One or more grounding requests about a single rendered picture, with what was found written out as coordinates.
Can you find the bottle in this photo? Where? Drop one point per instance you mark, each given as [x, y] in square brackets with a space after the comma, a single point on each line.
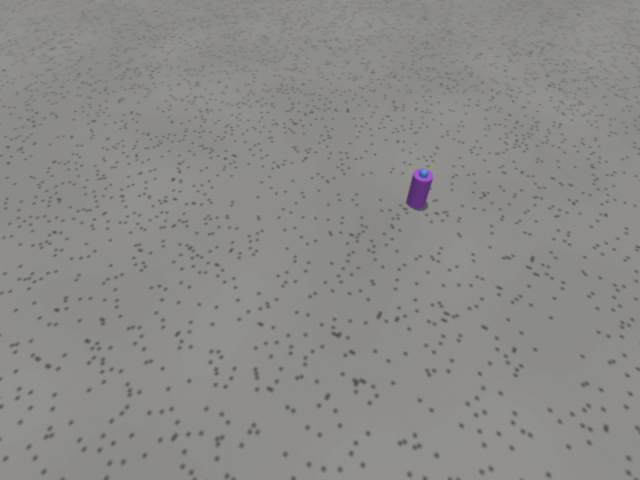
[419, 188]

